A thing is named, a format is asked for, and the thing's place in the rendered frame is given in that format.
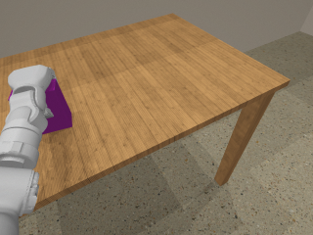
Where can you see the robot left hand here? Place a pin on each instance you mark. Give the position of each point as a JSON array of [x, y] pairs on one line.
[[38, 75]]

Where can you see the robot left upper arm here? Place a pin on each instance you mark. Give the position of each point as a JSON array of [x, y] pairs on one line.
[[18, 195]]

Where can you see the left robot forearm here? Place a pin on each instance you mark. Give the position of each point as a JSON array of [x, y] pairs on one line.
[[24, 124]]

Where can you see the table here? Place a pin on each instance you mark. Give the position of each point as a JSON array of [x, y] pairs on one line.
[[135, 89]]

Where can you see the sponge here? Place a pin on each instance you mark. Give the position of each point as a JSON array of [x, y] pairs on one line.
[[57, 103]]

